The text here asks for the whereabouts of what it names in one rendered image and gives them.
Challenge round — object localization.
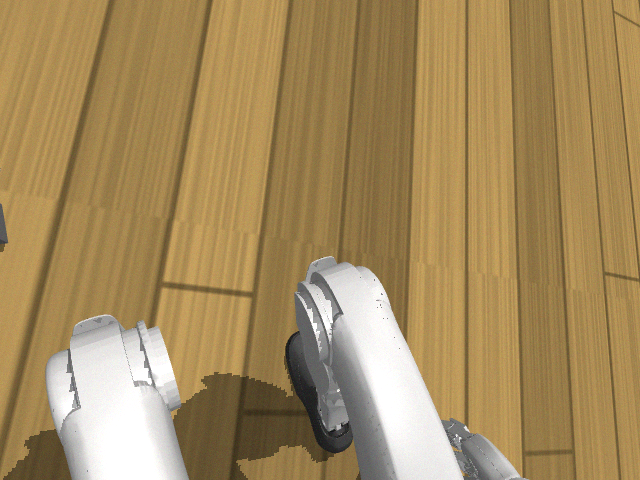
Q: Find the cube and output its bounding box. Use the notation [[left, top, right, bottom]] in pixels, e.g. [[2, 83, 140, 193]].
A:
[[0, 204, 8, 244]]

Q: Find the right robot hand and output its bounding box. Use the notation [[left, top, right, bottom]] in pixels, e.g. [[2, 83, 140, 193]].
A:
[[441, 418, 521, 480]]

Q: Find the right robot foot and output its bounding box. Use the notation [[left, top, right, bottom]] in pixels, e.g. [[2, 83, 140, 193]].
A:
[[286, 331, 353, 453]]

